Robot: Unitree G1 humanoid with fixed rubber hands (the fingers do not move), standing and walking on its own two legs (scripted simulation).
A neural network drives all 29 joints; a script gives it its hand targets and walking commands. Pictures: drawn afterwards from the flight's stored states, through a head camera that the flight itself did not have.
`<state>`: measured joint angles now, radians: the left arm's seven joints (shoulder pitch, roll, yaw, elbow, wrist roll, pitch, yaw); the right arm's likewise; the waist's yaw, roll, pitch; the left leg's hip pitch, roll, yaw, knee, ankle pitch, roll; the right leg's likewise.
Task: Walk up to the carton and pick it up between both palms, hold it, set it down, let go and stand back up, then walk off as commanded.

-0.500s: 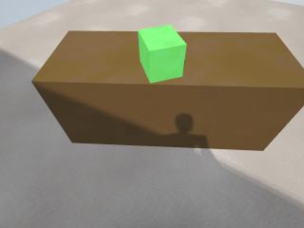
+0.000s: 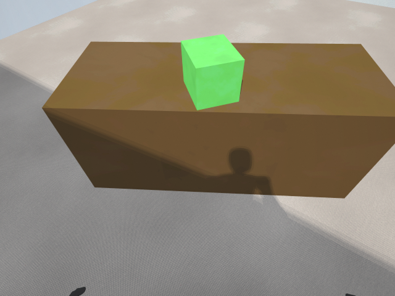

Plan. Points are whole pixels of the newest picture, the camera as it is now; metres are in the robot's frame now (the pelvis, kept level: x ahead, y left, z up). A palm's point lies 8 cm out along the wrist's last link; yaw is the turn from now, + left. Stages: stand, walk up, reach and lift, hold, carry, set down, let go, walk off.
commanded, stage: stand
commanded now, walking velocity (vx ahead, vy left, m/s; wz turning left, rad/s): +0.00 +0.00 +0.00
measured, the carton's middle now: (210, 71) +0.93 -0.01 -0.06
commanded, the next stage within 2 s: none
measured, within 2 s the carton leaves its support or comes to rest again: neither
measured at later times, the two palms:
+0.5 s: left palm out of the picture +0.07 +0.31 -0.12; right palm out of the picture +0.07 -0.31 -0.11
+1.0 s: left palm out of the picture +0.06 +0.31 -0.12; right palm out of the picture +0.06 -0.31 -0.11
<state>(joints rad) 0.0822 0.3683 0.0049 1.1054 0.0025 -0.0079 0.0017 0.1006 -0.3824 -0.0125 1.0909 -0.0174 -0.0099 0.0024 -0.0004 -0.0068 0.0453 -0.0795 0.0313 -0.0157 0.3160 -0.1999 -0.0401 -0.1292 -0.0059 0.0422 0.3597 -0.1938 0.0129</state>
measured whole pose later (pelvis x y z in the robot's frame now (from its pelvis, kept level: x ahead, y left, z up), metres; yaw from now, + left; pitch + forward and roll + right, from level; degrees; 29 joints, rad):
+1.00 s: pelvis -0.01 +0.00 +0.00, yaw +0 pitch -2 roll +0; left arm 0.11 0.37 0.01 1.11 0.00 -0.01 -0.01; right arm 0.12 -0.39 -0.02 1.08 -0.02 0.00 0.01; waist -0.01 0.00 0.06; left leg -0.09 0.04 0.00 0.33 -0.19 -0.04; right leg -0.13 -0.01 0.04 0.34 -0.17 0.02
